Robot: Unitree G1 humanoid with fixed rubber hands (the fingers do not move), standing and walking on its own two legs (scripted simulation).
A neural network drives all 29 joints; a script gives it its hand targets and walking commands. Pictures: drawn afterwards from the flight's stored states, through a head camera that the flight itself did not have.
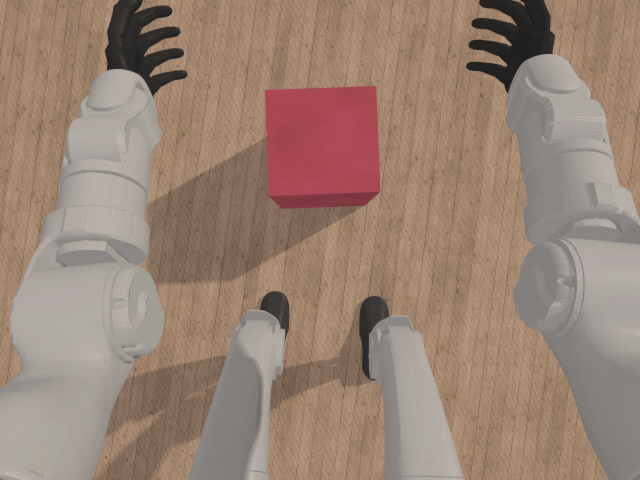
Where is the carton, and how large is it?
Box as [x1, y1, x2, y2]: [265, 86, 379, 208]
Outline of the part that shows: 375,86 265,90 269,196 281,208 364,205 379,192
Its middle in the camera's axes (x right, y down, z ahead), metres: +0.00 -0.19 +0.85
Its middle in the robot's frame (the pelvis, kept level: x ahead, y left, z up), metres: +0.55 +0.02 -0.53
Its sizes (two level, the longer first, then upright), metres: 0.210 0.200 0.250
